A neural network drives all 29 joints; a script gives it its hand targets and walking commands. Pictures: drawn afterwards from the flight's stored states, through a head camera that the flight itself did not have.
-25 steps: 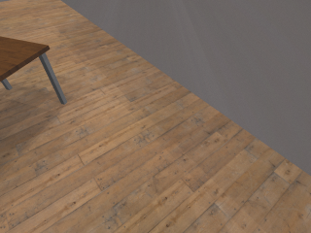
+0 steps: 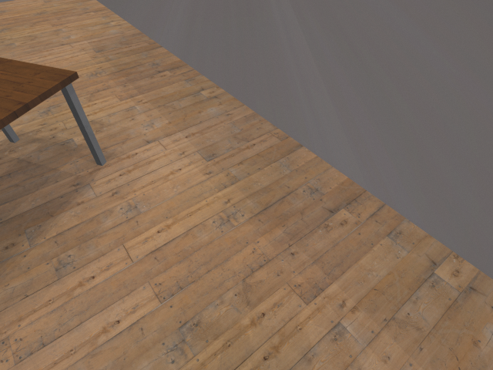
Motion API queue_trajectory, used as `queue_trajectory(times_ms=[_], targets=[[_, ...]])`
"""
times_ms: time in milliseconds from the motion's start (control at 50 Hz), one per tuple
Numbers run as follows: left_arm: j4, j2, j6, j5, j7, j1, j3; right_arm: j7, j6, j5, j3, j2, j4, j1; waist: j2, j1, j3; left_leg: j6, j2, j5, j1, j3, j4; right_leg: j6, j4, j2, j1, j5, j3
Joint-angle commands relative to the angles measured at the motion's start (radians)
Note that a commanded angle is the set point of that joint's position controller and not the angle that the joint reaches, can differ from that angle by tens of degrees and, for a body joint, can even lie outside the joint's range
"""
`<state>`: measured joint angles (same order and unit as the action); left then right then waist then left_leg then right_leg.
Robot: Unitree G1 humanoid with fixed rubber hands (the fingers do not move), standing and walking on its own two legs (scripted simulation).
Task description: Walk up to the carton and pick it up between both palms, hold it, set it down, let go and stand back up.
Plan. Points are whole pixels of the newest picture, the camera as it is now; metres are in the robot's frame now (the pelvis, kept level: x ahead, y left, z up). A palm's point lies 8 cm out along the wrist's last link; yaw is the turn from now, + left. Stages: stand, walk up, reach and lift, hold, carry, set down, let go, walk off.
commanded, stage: stand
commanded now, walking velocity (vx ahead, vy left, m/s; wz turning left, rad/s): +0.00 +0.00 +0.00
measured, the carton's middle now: out of the picture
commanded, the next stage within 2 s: walk up in 1.24 s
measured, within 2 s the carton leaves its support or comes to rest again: neither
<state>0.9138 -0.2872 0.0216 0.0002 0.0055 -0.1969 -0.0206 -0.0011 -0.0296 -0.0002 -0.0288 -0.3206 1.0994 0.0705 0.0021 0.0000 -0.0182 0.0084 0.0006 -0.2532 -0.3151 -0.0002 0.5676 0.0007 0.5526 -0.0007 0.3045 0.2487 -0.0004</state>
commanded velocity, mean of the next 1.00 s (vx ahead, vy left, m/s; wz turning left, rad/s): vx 0.00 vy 0.00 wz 0.00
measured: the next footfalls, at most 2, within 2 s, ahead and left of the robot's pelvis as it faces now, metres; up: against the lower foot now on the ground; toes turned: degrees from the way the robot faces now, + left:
left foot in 1.74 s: +0.06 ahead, +0.20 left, +0.00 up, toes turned +11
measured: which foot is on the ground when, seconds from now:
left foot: down 0.00-1.00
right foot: down 0.00-1.00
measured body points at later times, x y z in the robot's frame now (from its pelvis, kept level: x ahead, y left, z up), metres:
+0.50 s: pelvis +0.00 +0.00 +0.00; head +0.01 +0.00 +0.45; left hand +0.09 +0.27 -0.13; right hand +0.10 -0.29 -0.13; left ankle +0.03 +0.11 -0.73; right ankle +0.03 -0.12 -0.73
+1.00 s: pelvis +0.00 +0.00 +0.00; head +0.01 +0.00 +0.45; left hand +0.09 +0.27 -0.13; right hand +0.10 -0.29 -0.13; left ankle +0.03 +0.11 -0.73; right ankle +0.03 -0.12 -0.73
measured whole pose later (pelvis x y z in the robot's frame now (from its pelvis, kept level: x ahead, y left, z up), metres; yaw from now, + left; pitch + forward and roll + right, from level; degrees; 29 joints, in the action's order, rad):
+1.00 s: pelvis +0.00 +0.00 +0.00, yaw +0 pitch +0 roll +0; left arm 0.92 -0.29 0.02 0.00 0.01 -0.20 -0.01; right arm 0.00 -0.03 0.00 -0.03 -0.32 1.10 0.07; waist 0.00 0.00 -0.02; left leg 0.01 0.00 -0.25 -0.31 0.00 0.56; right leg 0.00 0.54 0.00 0.30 0.24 0.00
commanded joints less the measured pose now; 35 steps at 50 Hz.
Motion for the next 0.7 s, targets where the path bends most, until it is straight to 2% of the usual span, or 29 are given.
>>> queue_trajectory(times_ms=[0, 20, 40, 60, 80, 100, 120, 140, 160, 180, 220, 240, 260, 280, 320, 340, 360, 380, 400, 420, 480, 500, 520, 540, 580, 600, 640, 660, 680], targets=[[0.02, -0.244, 0.027, 0.008, 0.007, 0.057, -0.031, 0.003, -0.02, -0.012, -0.012, -0.197, -0.045, -0.045, -0.026, -0.003, 0.06, 0.039, 0.128, 0.058, 0.124, -0.152, -0.224, 0.047, -0.201, -0.124, -0.102, -0.063, -0.126], [0.018, -0.251, 0.027, 0.015, 0.006, 0.082, -0.035, 0.0, -0.018, -0.008, -0.011, -0.203, -0.038, -0.037, -0.012, -0.009, 0.034, 0.035, 0.115, 0.069, 0.105, -0.131, -0.23, 0.05, -0.195, -0.115, -0.094, -0.055, -0.121], [0.019, -0.224, 0.025, 0.016, 0.009, 0.045, -0.037, 0.004, -0.019, -0.012, -0.02, -0.221, -0.048, -0.072, 0.015, 0.006, 0.064, 0.039, 0.121, 0.046, 0.103, -0.152, -0.224, 0.047, -0.196, -0.112, -0.114, -0.067, -0.111], [0.015, -0.241, 0.028, 0.012, 0.006, 0.061, -0.029, 0.0, -0.021, -0.006, -0.014, -0.191, -0.046, -0.054, -0.011, -0.005, 0.059, 0.036, 0.123, 0.035, 0.115, -0.144, -0.232, 0.048, -0.193, -0.122, -0.096, -0.044, -0.129], [0.016, -0.245, 0.029, 0.016, 0.008, 0.074, -0.038, 0.007, -0.019, -0.014, -0.02, -0.213, -0.044, -0.058, -0.009, -0.008, 0.07, 0.025, 0.11, 0.034, 0.12, -0.127, -0.211, 0.044, -0.211, -0.121, -0.09, -0.031, -0.139], [0.012, -0.244, 0.029, 0.016, 0.005, 0.092, -0.037, 0.003, -0.019, -0.011, -0.021, -0.202, -0.045, -0.042, -0.029, -0.012, 0.067, 0.027, 0.109, 0.046, 0.118, -0.125, -0.219, 0.045, -0.208, -0.119, -0.104, -0.037, -0.122], [0.015, -0.231, 0.025, 0.011, 0.007, 0.086, -0.035, 0.002, -0.018, -0.009, -0.02, -0.208, -0.034, -0.034, -0.027, -0.014, 0.021, 0.029, 0.11, 0.035, 0.115, -0.13, -0.218, 0.049, -0.213, -0.125, -0.065, -0.05, -0.149], [0.013, -0.228, 0.031, 0.011, 0.005, 0.067, -0.034, 0.003, -0.019, -0.02, -0.024, -0.21, -0.045, -0.059, -0.002, -0.002, 0.055, 0.027, 0.111, 0.037, 0.125, -0.121, -0.222, 0.049, -0.213, -0.122, -0.086, -0.042, -0.135], [0.01, -0.234, 0.032, 0.007, 0.004, 0.099, -0.029, 0.003, -0.018, -0.002, -0.014, -0.191, -0.049, -0.035, -0.019, -0.012, 0.077, 0.029, 0.119, 0.049, 0.127, -0.136, -0.236, 0.044, -0.202, -0.121, -0.098, -0.026, -0.125], [0.018, -0.224, 0.033, 0.002, 0.007, 0.066, -0.03, 0.004, -0.018, -0.016, -0.018, -0.218, -0.036, -0.039, 0.018, 0.001, 0.041, 0.028, 0.121, 0.032, 0.115, -0.136, -0.231, 0.041, -0.206, -0.115, -0.093, -0.018, -0.127], [0.023, -0.224, 0.027, 0.018, 0.01, 0.079, -0.029, 0.002, -0.018, -0.01, -0.013, -0.201, -0.045, -0.03, 0.001, -0.015, 0.083, 0.025, 0.127, 0.059, 0.125, -0.138, -0.228, 0.045, -0.206, -0.119, -0.109, -0.044, -0.117], [0.01, -0.238, 0.031, 0.01, 0.006, 0.071, -0.031, 0.0, -0.022, -0.009, -0.017, -0.201, -0.046, -0.05, -0.019, 0.0, 0.048, 0.026, 0.107, 0.059, 0.106, -0.131, -0.23, 0.045, -0.208, -0.11, -0.092, -0.025, -0.124], [0.022, -0.241, 0.034, 0.017, 0.007, 0.076, -0.03, 0.003, -0.023, -0.011, -0.02, -0.203, -0.052, -0.061, -0.003, -0.01, 0.052, 0.031, 0.119, 0.068, 0.12, -0.138, -0.22, 0.045, -0.214, -0.118, -0.097, -0.038, -0.127], [0.017, -0.231, 0.036, 0.017, 0.004, 0.065, -0.031, 0.003, -0.022, -0.009, -0.016, -0.196, -0.052, -0.053, 0.007, -0.002, 0.069, 0.033, 0.116, 0.076, 0.128, -0.135, -0.219, 0.043, -0.207, -0.124, -0.103, -0.047, -0.126], [0.011, -0.221, 0.032, 0.016, 0.004, 0.084, -0.026, -0.001, -0.025, -0.004, -0.025, -0.209, -0.052, -0.057, -0.021, -0.006, 0.086, 0.024, 0.114, 0.102, 0.132, -0.13, -0.213, 0.044, -0.201, -0.12, -0.104, -0.057, -0.119], [0.01, -0.227, 0.036, 0.012, 0.006, 0.081, -0.031, 0.001, -0.023, -0.007, -0.017, -0.207, -0.042, -0.047, -0.007, 0.003, 0.077, 0.026, 0.118, 0.107, 0.135, -0.133, -0.213, 0.041, -0.202, -0.118, -0.1, -0.072, -0.112], [0.007, -0.231, 0.036, 0.015, 0.007, 0.07, -0.03, -0.002, -0.021, -0.008, -0.019, -0.203, -0.04, -0.048, -0.057, 0.0, 0.082, 0.03, 0.121, 0.115, 0.143, -0.137, -0.224, 0.038, -0.195, -0.111, -0.112, -0.088, -0.108], [0.014, -0.213, 0.033, 0.014, 0.005, 0.091, -0.027, -0.004, -0.026, -0.01, -0.012, -0.198, -0.051, -0.077, -0.032, 0.007, 0.058, 0.037, 0.127, 0.114, 0.133, -0.138, -0.205, 0.038, -0.211, -0.12, -0.09, -0.096, -0.12], [0.012, -0.231, 0.038, 0.02, 0.006, 0.083, -0.034, 0.0, -0.024, -0.004, -0.018, -0.203, -0.061, -0.06, -0.01, -0.02, 0.081, 0.033, 0.125, 0.123, 0.154, -0.13, -0.208, 0.044, -0.209, -0.123, -0.105, -0.125, -0.123], [0.013, -0.246, 0.036, 0.01, 0.006, 0.068, -0.037, 0.001, -0.02, -0.003, -0.019, -0.217, -0.05, -0.059, 0.016, -0.012, 0.102, 0.027, 0.117, 0.112, 0.158, -0.122, -0.209, 0.041, -0.207, -0.115, -0.109, -0.108, -0.121], [0.023, -0.242, 0.033, 0.008, 0.01, 0.068, -0.03, 0.003, -0.016, -0.008, -0.027, -0.223, -0.043, -0.057, 0.002, -0.003, 0.083, 0.034, 0.13, 0.104, 0.154, -0.144, -0.223, 0.045, -0.188, -0.114, -0.1, -0.096, -0.128], [0.019, -0.24, 0.032, 0.015, 0.008, 0.089, -0.031, 0.003, -0.018, -0.009, -0.02, -0.205, -0.04, -0.039, -0.038, -0.005, 0.075, 0.034, 0.123, 0.123, 0.137, -0.135, -0.224, 0.04, -0.189, -0.12, -0.114, -0.104, -0.111], [0.021, -0.226, 0.033, 0.011, 0.012, 0.059, -0.033, 0.003, -0.018, -0.014, -0.02, -0.219, -0.04, -0.055, 0.018, 0.001, 0.062, 0.031, 0.121, 0.128, 0.146, -0.129, -0.217, 0.038, -0.191, -0.12, -0.093, -0.11, -0.119], [0.017, -0.226, 0.033, 0.015, 0.01, 0.079, -0.029, 0.002, -0.021, -0.009, -0.024, -0.208, -0.051, -0.052, -0.026, -0.001, 0.092, 0.031, 0.118, 0.109, 0.139, -0.12, -0.21, 0.041, -0.19, -0.121, -0.11, -0.098, -0.116], [0.022, -0.245, 0.034, 0.02, 0.007, 0.081, -0.036, 0.005, -0.018, -0.01, -0.025, -0.216, -0.05, -0.054, -0.031, -0.008, 0.069, 0.031, 0.117, 0.081, 0.136, -0.131, -0.219, 0.044, -0.199, -0.121, -0.087, -0.075, -0.124], [0.019, -0.239, 0.032, 0.016, 0.007, 0.072, -0.04, 0.007, -0.017, -0.012, -0.028, -0.22, -0.047, -0.052, -0.023, 0.006, 0.069, 0.031, 0.115, 0.099, 0.138, -0.114, -0.212, 0.037, -0.2, -0.119, -0.093, -0.08, -0.117], [0.01, -0.238, 0.027, 0.017, 0.007, 0.086, -0.041, 0.003, -0.016, -0.009, -0.026, -0.218, -0.062, -0.057, -0.037, -0.008, 0.086, 0.021, 0.106, 0.055, 0.145, -0.102, -0.206, 0.038, -0.218, -0.118, -0.08, -0.033, -0.132], [0.018, -0.249, 0.029, 0.019, 0.007, 0.086, -0.037, 0.002, -0.017, -0.013, -0.023, -0.203, -0.044, -0.051, -0.018, -0.013, 0.053, 0.029, 0.108, 0.029, 0.125, -0.123, -0.229, 0.047, -0.218, -0.127, -0.089, -0.011, -0.145], [0.02, -0.236, 0.028, 0.014, 0.004, 0.066, -0.034, 0.004, -0.02, -0.008, -0.015, -0.203, -0.047, -0.059, -0.008, 0.001, 0.036, 0.031, 0.122, 0.014, 0.108, -0.14, -0.232, 0.038, -0.225, -0.122, -0.072, -0.002, -0.133]])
